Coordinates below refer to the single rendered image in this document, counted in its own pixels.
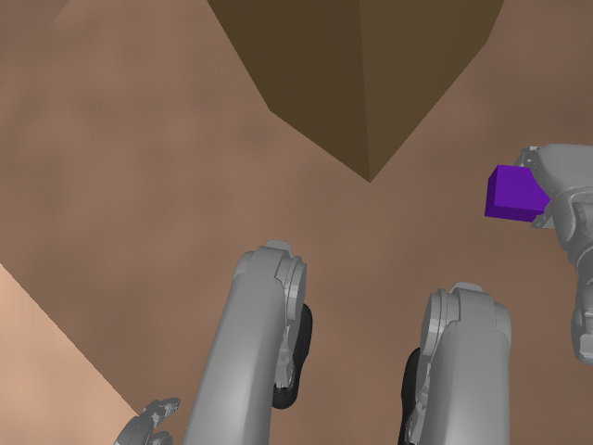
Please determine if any right robot arm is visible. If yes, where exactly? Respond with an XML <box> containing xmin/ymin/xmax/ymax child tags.
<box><xmin>550</xmin><ymin>186</ymin><xmax>593</xmax><ymax>365</ymax></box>

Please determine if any left robot hand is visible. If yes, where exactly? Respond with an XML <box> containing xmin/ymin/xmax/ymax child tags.
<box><xmin>113</xmin><ymin>398</ymin><xmax>181</xmax><ymax>445</ymax></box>

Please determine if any left robot foot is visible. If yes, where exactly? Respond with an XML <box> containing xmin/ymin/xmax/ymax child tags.
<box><xmin>272</xmin><ymin>303</ymin><xmax>312</xmax><ymax>410</ymax></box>

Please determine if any right robot hand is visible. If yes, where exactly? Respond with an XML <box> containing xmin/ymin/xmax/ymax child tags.
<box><xmin>513</xmin><ymin>144</ymin><xmax>593</xmax><ymax>229</ymax></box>

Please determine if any right robot foot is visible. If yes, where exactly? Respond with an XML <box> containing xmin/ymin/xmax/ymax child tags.
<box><xmin>397</xmin><ymin>348</ymin><xmax>421</xmax><ymax>445</ymax></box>

